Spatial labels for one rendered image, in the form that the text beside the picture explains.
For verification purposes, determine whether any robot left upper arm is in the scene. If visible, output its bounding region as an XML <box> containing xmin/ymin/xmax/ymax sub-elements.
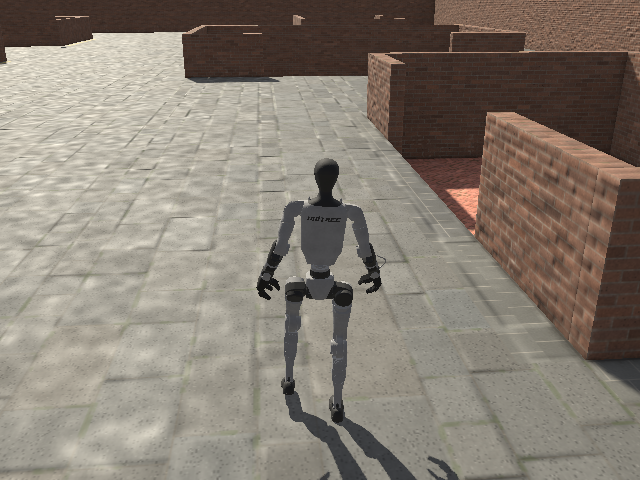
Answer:
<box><xmin>273</xmin><ymin>200</ymin><xmax>304</xmax><ymax>256</ymax></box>

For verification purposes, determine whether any robot right upper arm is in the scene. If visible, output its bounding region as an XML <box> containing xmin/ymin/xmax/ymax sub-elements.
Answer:
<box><xmin>345</xmin><ymin>203</ymin><xmax>372</xmax><ymax>258</ymax></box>

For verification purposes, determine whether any left robot thigh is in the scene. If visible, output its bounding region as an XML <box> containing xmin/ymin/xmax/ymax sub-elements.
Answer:
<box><xmin>285</xmin><ymin>276</ymin><xmax>306</xmax><ymax>332</ymax></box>

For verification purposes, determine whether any left robot hand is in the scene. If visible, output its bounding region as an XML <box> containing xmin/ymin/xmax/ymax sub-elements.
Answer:
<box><xmin>256</xmin><ymin>276</ymin><xmax>280</xmax><ymax>300</ymax></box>

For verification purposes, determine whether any robot left forearm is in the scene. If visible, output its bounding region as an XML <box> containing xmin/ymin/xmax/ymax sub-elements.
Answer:
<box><xmin>260</xmin><ymin>240</ymin><xmax>283</xmax><ymax>281</ymax></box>

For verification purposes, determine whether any robot thigh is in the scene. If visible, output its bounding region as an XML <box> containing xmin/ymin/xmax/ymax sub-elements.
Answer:
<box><xmin>285</xmin><ymin>276</ymin><xmax>306</xmax><ymax>332</ymax></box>
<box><xmin>330</xmin><ymin>281</ymin><xmax>353</xmax><ymax>358</ymax></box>

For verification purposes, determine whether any robot right forearm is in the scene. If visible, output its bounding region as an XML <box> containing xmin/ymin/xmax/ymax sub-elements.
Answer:
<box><xmin>362</xmin><ymin>242</ymin><xmax>380</xmax><ymax>279</ymax></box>

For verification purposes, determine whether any right robot thigh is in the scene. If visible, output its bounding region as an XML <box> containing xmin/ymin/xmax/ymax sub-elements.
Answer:
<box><xmin>330</xmin><ymin>281</ymin><xmax>353</xmax><ymax>358</ymax></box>

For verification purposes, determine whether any right robot hand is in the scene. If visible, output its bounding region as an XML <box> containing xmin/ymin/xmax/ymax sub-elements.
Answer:
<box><xmin>358</xmin><ymin>274</ymin><xmax>382</xmax><ymax>294</ymax></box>

